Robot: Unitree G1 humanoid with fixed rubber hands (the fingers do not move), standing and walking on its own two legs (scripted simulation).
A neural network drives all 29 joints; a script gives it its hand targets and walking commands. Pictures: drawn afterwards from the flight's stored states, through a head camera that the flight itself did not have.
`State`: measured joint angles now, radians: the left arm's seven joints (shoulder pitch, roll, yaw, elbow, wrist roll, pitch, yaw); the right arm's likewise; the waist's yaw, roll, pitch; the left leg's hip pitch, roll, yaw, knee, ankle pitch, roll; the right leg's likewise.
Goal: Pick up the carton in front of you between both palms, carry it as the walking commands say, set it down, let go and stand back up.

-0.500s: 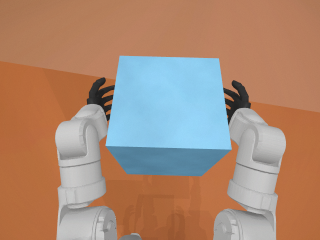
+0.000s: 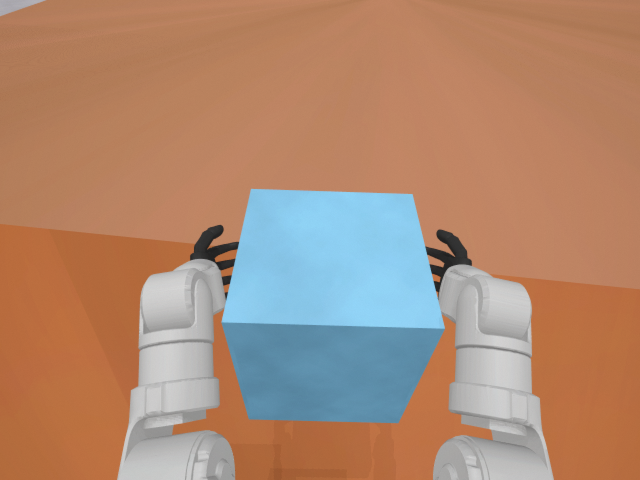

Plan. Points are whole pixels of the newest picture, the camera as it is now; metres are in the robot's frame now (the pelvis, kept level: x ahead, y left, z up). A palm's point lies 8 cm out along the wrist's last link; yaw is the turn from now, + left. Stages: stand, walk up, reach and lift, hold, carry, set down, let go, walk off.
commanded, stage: carry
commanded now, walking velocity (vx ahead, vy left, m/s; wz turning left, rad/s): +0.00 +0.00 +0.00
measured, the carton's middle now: (327, 310) +0.34 +0.00 +0.05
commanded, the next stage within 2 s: none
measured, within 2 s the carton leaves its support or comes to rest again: neither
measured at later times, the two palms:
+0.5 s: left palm (203, 276) +0.33 +0.15 +0.13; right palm (452, 281) +0.33 -0.15 +0.13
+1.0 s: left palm (197, 285) +0.32 +0.15 +0.13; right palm (453, 290) +0.32 -0.15 +0.13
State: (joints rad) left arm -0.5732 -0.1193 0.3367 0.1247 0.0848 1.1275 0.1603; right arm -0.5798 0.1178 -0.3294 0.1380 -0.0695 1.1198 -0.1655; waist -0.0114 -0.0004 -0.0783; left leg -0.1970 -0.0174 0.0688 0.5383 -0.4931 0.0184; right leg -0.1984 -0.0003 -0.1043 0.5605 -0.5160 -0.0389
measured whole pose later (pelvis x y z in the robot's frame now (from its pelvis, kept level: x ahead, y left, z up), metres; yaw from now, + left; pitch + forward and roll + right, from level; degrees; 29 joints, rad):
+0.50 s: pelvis +0.00 +0.00 +0.00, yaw +0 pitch +0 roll +0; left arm -0.54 -0.12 0.30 0.10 0.08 1.11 0.16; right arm -0.54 0.11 -0.30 0.10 -0.07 1.10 -0.16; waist -0.01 0.00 -0.09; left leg -0.16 -0.02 0.07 0.50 -0.48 0.02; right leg -0.16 0.00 -0.11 0.52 -0.51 -0.04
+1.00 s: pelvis -0.01 +0.00 +0.00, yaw +0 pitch -1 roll +0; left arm -0.54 -0.11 0.30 0.10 0.08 1.11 0.16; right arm -0.54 0.12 -0.30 0.10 -0.07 1.10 -0.16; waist -0.01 0.00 -0.07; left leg -0.17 -0.02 0.07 0.49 -0.46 0.02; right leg -0.17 0.00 -0.11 0.51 -0.48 -0.04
